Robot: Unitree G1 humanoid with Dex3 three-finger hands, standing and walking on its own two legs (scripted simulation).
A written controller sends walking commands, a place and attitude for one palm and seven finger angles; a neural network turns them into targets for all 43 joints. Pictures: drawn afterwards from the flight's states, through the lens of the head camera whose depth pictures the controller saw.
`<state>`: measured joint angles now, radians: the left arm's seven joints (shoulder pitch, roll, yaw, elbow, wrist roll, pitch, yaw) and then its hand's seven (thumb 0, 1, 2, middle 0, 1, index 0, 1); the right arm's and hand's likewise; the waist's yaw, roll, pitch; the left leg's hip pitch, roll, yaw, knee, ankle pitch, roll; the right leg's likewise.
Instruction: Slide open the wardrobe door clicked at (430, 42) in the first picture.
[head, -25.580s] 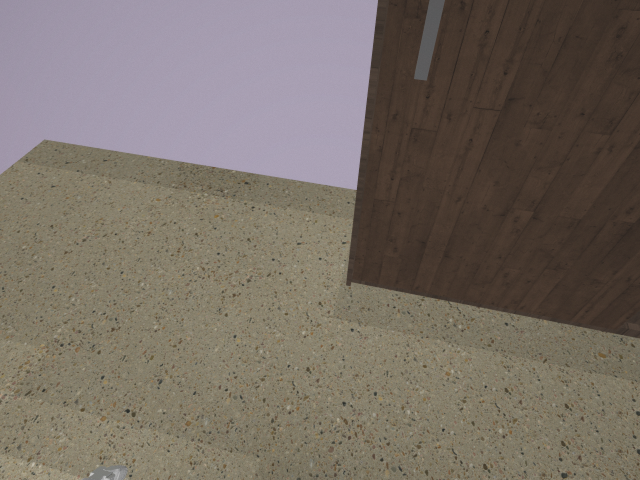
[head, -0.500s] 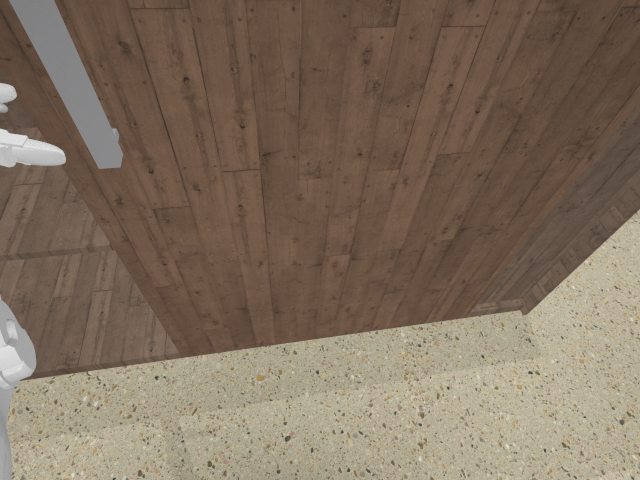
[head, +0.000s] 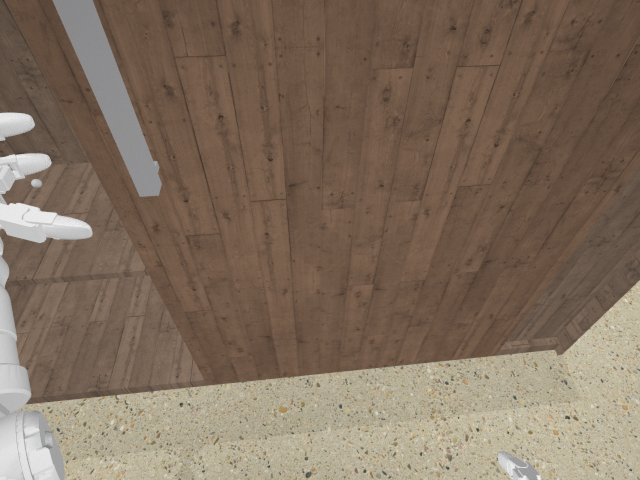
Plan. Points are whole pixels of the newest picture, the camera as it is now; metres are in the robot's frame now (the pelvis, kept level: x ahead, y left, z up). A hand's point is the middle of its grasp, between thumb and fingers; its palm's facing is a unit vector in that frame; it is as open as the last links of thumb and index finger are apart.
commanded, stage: slip the hand off the handle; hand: left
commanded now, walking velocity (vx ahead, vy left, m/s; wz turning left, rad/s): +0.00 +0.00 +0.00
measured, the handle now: (115, 85) +0.50 +0.27 +0.25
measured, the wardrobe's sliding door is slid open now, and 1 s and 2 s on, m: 0.67 0.67 0.67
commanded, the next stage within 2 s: draw the hand back to the body in 0.38 s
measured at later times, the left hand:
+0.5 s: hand (21, 215) +0.32 +0.32 +0.21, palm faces +0.39 -0.91 -0.15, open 14.6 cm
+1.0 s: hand (2, 292) +0.24 +0.30 +0.19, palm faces +0.24 -0.97 -0.02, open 14.6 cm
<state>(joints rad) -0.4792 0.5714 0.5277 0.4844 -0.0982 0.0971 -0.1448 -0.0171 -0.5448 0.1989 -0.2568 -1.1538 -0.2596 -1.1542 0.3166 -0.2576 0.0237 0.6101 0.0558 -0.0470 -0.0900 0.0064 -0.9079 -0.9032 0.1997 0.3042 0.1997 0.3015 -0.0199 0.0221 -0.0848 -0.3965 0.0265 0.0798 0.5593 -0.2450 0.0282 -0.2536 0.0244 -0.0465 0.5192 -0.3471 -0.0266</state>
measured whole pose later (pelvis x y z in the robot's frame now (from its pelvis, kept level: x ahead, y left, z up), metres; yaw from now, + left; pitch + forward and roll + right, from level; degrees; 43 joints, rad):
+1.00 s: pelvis -0.02 +0.00 +0.00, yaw +2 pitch -3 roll -1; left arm -0.13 0.45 0.46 0.07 -0.32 0.27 -0.29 -0.02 -0.53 0.21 -0.25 -1.14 -0.25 -1.14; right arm 0.20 -0.26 0.08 0.61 0.09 -0.17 -0.14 0.01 -0.91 -0.90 0.20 0.30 0.20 0.30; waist 0.06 0.04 -0.06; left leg -0.28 0.01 0.05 0.53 -0.20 0.03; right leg -0.13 0.02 -0.08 0.49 -0.32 -0.03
